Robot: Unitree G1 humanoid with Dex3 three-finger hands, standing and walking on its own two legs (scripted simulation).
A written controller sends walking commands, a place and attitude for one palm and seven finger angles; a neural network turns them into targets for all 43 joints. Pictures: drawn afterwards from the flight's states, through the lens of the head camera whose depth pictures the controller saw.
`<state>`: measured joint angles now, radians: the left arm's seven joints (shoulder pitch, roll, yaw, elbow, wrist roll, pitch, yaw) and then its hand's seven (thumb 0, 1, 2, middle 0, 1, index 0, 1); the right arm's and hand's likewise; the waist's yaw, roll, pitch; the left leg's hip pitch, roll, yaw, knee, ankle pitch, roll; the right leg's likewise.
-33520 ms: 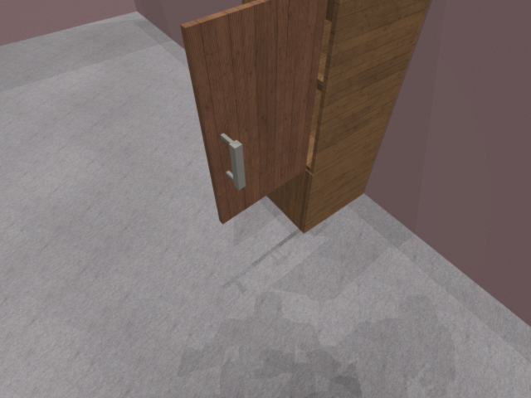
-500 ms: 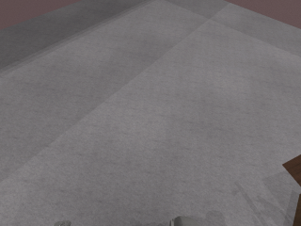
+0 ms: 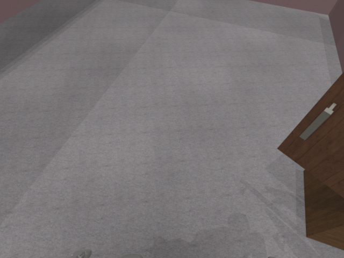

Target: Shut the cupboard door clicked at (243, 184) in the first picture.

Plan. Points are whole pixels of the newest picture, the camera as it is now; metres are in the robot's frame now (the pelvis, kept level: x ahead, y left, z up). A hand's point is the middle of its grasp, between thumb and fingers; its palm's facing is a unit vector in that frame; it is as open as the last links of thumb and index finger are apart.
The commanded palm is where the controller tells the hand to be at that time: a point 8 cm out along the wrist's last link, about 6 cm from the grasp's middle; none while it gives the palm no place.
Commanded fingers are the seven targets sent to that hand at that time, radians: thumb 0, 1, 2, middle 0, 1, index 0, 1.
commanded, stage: turn to face it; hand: left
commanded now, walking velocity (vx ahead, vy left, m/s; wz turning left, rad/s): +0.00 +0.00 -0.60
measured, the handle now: (317, 121) +0.57 -0.48 -0.07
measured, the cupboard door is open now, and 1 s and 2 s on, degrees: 61 61 61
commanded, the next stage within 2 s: take the last steps up to it in 1.20 s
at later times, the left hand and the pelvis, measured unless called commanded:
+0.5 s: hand (122, 233) +0.19 +0.14 -0.15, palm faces -0.31 -0.91 -0.28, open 7.4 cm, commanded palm none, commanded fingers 0.00 0.90 0.90 -0.20 -0.30 -0.20 -0.30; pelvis +0.01 -0.02 -0.01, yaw -18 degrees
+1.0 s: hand (134, 214) +0.25 +0.12 -0.15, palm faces -0.53 -0.82 -0.22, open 7.4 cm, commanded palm none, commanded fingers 0.00 0.90 0.90 -0.20 -0.30 -0.20 -0.30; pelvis +0.04 -0.01 +0.01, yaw -34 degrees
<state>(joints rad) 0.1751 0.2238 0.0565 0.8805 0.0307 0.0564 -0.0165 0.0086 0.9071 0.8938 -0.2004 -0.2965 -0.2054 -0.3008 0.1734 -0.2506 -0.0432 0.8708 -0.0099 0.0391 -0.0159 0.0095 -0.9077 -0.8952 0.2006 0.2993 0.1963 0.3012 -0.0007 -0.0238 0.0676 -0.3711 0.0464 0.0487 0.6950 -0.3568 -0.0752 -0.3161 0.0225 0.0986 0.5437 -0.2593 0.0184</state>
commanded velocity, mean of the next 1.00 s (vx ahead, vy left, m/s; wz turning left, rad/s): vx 0.00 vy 0.00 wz -0.55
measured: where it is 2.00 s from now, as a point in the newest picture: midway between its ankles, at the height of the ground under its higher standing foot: outside the picture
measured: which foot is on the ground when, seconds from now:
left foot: up 0.00-0.00, down 0.02-0.40, up 0.42-0.74, down 0.76-1.00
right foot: down 0.00-0.02, up 0.04-0.38, down 0.40-0.76, up 0.78-1.00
